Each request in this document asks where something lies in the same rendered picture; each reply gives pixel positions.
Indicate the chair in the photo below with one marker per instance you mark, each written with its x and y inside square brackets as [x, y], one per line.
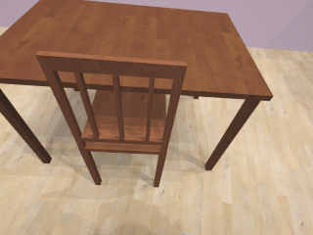
[117, 121]

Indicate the table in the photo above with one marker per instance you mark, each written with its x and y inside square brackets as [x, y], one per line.
[218, 62]

